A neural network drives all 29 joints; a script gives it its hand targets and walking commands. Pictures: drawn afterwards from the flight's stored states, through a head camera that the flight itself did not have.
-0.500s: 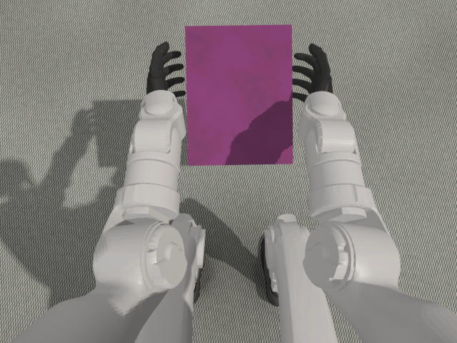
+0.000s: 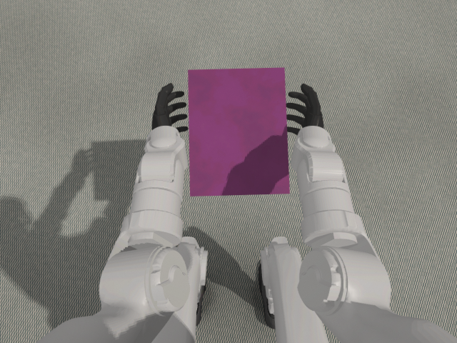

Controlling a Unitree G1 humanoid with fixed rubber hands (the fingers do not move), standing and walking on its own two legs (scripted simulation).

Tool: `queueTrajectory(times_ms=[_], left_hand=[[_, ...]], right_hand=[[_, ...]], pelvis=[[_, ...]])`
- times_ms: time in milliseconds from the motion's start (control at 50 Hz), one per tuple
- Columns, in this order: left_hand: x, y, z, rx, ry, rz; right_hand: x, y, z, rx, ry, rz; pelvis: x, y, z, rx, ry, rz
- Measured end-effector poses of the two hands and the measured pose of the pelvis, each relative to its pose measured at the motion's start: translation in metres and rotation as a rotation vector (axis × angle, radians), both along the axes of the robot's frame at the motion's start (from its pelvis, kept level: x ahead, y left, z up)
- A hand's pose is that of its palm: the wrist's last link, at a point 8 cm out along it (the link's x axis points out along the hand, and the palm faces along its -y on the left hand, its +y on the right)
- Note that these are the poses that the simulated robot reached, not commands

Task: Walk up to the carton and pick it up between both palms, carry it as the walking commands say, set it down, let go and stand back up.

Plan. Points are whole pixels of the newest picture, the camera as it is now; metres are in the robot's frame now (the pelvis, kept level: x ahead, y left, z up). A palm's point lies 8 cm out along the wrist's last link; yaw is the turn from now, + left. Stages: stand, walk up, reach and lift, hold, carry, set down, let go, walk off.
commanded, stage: reach and lift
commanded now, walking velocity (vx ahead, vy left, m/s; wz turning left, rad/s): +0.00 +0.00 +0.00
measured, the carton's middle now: (236, 140) +0.48 +0.00 -0.13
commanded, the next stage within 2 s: none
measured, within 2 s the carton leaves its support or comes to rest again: neither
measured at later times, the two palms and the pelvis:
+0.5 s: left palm (152, 125) +0.44 +0.12 +0.03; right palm (325, 124) +0.44 -0.12 +0.03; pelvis +0.01 +0.00 +0.06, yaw +0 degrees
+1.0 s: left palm (132, 116) +0.42 +0.12 +0.10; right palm (348, 114) +0.42 -0.13 +0.11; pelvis +0.03 +0.00 +0.13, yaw +0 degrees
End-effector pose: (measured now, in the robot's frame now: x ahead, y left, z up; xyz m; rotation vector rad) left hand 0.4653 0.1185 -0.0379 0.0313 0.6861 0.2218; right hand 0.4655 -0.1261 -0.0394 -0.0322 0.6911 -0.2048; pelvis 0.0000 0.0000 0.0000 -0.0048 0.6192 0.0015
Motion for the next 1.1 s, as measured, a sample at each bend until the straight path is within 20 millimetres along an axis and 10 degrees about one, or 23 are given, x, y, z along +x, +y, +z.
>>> queueTrajectory(times_ms=[1100], left_hand=[[-0.048,0.003,0.155,-0.024,-0.017,0.001]], right_hand=[[-0.047,0.001,0.159,0.037,-0.031,-0.004]], pelvis=[[0.037,-0.002,0.143,0.004,-0.276,0.002]])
